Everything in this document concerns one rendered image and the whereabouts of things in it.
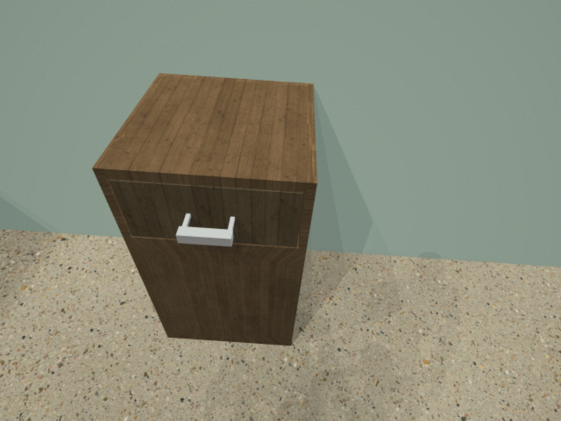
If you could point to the drawer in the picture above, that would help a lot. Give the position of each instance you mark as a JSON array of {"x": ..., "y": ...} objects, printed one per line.
[{"x": 262, "y": 216}]

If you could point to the cabinet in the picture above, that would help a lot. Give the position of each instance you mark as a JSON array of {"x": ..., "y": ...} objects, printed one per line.
[{"x": 226, "y": 132}]

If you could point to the handle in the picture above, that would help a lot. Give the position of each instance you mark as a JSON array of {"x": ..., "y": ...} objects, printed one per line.
[{"x": 205, "y": 236}]

